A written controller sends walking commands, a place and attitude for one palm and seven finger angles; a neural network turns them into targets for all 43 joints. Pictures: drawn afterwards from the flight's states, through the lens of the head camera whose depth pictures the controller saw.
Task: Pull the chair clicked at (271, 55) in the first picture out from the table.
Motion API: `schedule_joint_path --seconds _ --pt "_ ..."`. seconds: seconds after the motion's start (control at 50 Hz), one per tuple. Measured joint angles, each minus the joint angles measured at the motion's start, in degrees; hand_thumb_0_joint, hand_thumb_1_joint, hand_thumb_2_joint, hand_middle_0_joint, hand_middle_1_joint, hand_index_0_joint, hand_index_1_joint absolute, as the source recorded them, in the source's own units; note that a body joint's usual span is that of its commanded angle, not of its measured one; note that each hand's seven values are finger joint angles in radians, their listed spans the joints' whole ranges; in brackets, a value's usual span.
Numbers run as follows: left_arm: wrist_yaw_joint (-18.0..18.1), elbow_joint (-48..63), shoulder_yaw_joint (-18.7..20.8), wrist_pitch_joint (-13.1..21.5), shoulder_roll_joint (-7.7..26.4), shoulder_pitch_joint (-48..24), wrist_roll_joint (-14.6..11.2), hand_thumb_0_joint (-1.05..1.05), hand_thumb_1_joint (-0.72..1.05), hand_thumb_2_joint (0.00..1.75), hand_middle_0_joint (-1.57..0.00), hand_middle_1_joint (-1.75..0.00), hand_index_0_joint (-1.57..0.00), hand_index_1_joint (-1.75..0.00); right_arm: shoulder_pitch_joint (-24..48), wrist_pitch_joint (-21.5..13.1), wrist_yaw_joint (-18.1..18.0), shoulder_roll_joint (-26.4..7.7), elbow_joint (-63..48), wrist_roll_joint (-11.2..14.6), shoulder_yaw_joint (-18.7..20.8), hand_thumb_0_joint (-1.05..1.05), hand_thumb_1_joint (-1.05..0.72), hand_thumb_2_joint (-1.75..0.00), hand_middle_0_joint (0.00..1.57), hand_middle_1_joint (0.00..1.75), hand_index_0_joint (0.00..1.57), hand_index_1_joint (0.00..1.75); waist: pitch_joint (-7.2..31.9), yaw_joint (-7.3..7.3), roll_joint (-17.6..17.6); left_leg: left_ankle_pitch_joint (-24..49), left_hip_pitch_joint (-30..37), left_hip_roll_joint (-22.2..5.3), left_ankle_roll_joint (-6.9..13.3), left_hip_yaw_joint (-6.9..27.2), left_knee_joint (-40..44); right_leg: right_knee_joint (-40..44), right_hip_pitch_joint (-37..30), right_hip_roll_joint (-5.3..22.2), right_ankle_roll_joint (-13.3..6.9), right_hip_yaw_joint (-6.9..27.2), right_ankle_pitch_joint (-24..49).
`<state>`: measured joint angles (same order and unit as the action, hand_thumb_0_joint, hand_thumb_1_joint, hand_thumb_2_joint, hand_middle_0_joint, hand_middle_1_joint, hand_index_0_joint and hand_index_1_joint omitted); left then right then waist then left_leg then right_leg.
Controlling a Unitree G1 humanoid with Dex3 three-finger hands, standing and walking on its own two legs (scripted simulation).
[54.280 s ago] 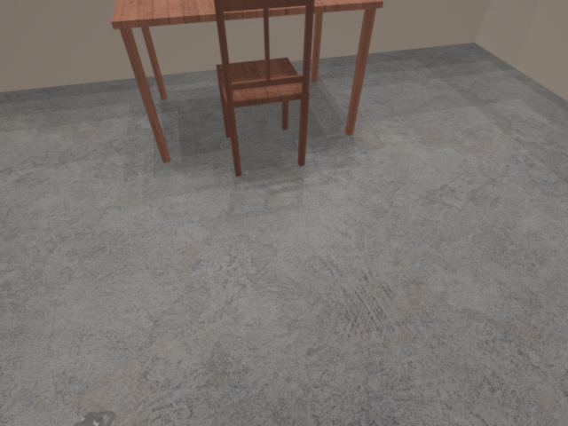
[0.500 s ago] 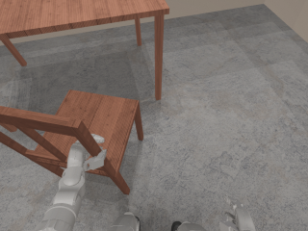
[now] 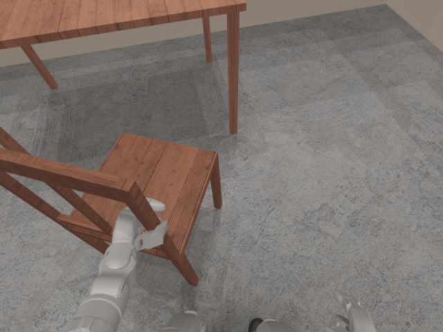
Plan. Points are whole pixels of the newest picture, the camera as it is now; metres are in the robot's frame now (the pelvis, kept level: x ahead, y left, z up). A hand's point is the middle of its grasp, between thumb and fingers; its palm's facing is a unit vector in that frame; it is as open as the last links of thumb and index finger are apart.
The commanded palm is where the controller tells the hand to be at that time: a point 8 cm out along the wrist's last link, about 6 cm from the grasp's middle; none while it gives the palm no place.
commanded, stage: step backward, pulling the chair out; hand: left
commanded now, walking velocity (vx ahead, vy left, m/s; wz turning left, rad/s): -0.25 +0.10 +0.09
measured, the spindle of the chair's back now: (84, 208) +0.37 +0.33 -0.10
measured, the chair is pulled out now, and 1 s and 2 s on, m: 0.49 0.57 0.57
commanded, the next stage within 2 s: stop walking, hand still on the chair in 0.04 s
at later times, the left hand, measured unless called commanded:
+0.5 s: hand (159, 270) +0.23 +0.13 -0.06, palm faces +0.00 -0.98 -0.19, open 6.1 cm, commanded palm +0.21 +0.18 -0.04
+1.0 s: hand (159, 270) +0.23 +0.13 -0.06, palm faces -0.03 -0.98 -0.18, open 6.2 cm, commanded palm +0.21 +0.18 -0.04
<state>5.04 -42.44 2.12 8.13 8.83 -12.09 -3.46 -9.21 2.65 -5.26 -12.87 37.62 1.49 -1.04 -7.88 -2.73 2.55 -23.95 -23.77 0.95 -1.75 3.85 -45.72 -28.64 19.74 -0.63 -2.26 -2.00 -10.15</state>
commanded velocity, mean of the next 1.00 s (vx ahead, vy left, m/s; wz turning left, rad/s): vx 0.02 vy -0.01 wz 0.00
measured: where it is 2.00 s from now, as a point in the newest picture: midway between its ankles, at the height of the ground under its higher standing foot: outside the picture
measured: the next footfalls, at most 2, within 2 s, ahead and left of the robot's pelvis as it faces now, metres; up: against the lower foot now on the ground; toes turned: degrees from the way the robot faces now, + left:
left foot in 0.10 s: +0.00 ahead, +0.14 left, +0.00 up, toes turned +0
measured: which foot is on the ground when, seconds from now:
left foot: up 0.00-0.08, down 0.10-1.00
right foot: down 0.00-1.00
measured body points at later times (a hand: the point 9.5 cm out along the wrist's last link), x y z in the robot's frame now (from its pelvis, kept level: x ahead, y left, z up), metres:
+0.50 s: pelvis -0.04 +0.01 +0.00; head -0.02 -0.01 +0.45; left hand +0.23 +0.18 -0.05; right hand +0.07 -0.23 -0.13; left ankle -0.04 +0.14 -0.73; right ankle +0.05 -0.10 -0.73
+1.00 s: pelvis +0.00 +0.01 +0.00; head +0.02 -0.01 +0.45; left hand +0.23 +0.18 -0.05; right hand +0.17 -0.21 -0.11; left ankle -0.04 +0.14 -0.73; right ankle +0.05 -0.10 -0.73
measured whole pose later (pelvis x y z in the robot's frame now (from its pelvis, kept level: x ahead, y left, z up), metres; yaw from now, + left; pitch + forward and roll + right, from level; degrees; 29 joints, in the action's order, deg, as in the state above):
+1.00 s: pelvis +0.00 +0.01 +0.00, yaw +1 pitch -1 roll +1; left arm 5.3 -32.6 -8.2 6.8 6.2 3.6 -0.4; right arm -10.0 1.1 -6.0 -12.0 36.2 0.7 -1.8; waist -3.2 0.2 2.0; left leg -17.7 -6.6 0.1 -0.9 0.8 -25.6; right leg -28.3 16.1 2.1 -0.3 -2.7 -10.9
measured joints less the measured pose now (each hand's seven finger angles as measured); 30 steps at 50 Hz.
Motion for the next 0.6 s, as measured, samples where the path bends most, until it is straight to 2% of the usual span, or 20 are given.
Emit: schedule_joint_path --seconds 0.04,0.1,0.16,0.2,0.24,0.3,0.36,0.4,0.5,0.6 --pt "0.3 -0.4 -0.9 -0.4 -0.9 -0.1 0.3 0.12 0.57 0.73 -0.27 -1.11 -0.5 -1.45 -0.6 0.1 -0.6 -1.1 0.3 0.1 -0.1 0.01 -0.9 -0.9 0.21 0.3 0.21 0.3 0.9 -0.52 -0.4 -0.1 3.1 0.1 0.2 -0.7 3.7 -0.1 0.7 1.2 0.4 -0.6 0.5" --pt "0.5 -0.2 -3.7 -1.5 -2.0 -0.7 1.0 0.11 0.57 0.73 -0.25 -1.14 -0.5 -1.45 -1.9 0.4 -1.5 -3.1 0.2 0.0 0.3 0.01 -0.9 -0.9 0.21 0.3 0.21 0.3 2.3 -0.93 0.6 7.7 8.8 -1.7 1.2 -0.9 15.1 -1.3 2.2 2.1 1.3 -2.7 0.6" --pt "0.3 -0.3 -5.5 -2.3 -1.3 -1.6 0.8 0.12 0.57 0.72 -0.24 -1.15 -0.5 -1.45 -1.4 1.9 -1.9 -2.6 0.1 -0.3 0.4 0.01 -0.9 -0.9 0.2 0.3 0.2 0.3 1.3 0.77 -1.7 8.5 9.4 -0.4 0.9 -2.5 16.3 -1.5 2.7 3.3 2.0 -1.2 1.4" --pt "0.0 0.8 -5.8 -3.2 -0.7 -1.2 0.3 0.12 0.57 0.72 -0.24 -1.14 -0.5 -1.45 -1.4 2.2 -2.0 -1.8 -1.1 -0.3 0.0 0.01 -0.9 -0.9 0.2 0.3 0.2 0.3 0.7 1.24 -2.1 8.8 9.5 -0.4 0.7 -3.2 16.4 -2.4 3.2 3.2 2.2 -0.3 -0.5" --pt "-0.2 1.6 -5.6 -3.5 -0.5 -0.4 0.3 0.12 0.57 0.72 -0.25 -1.14 -0.5 -1.45 -1.5 2.1 -1.8 -0.8 -1.9 -0.2 -0.5 0.01 -0.9 -0.9 0.2 0.3 0.2 0.3 0.2 1.48 -2.1 8.8 9.6 -0.7 0.5 -3.5 15.8 -1.8 2.7 2.8 2.0 -0.1 1.3" --pt "0.1 1.5 -5.1 -3.4 -0.9 1.1 0.4 0.12 0.56 0.73 -0.26 -1.13 -0.5 -1.45 -2.1 1.4 -1.2 0.7 -1.8 0.1 -1.2 0.01 -0.9 -0.9 0.2 0.3 0.2 0.3 0.7 1.49 -1.6 7.8 9.9 -1.4 0.5 -3.6 14.9 -1.0 1.8 2.1 1.4 -0.2 3.1" --pt "0.5 1.1 -4.5 -3.1 -1.7 2.7 0.8 0.13 0.55 0.74 -0.26 -1.13 -0.5 -1.45 -2.9 0.5 -0.8 1.5 -0.9 0.1 -1.6 0.01 -0.9 -0.9 0.2 0.3 0.21 0.3 2.1 1.27 -1.3 4.5 9.6 -1.4 1.5 -3.2 13.9 -0.2 1.5 1.8 0.9 -0.4 2.5" --pt "0.7 1.3 -4.6 -3.2 -2.1 3.5 1.2 0.13 0.55 0.74 -0.26 -1.13 -0.5 -1.45 -3.5 -0.1 -0.7 1.4 -0.3 -0.2 -1.6 0.01 -0.9 -0.9 0.21 0.3 0.21 0.3 2.6 1.05 -1.3 5.1 10.0 -1.2 1.8 -3.0 14.2 -0.2 1.2 2.0 0.9 -0.6 2.6" --pt "0.8 1.0 -5.6 -2.5 -2.6 5.3 1.6 0.12 0.56 0.73 -0.25 -1.14 -0.5 -1.45 -4.8 -0.6 -0.9 0.5 0.7 -0.5 -1.3 0.01 -0.9 -0.9 0.21 0.3 0.21 0.3 3.3 0.93 -0.6 8.1 11.9 -1.5 1.0 -3.3 16.1 -0.5 0.1 1.9 1.7 -0.4 -0.4" --pt "0.3 2.3 -7.0 -1.4 -2.5 7.3 2.3 0.11 0.56 0.73 -0.25 -1.17 -0.5 -1.45 -5.8 -0.7 -1.0 0.1 1.2 -0.5 -0.8 0.01 -0.9 -0.9 0.21 0.3 0.21 0.3 3.5 1.49 -1.1 8.0 13.5 -0.9 1.0 -3.7 17.5 0.8 -1.1 2.5 1.8 0.0 2.5"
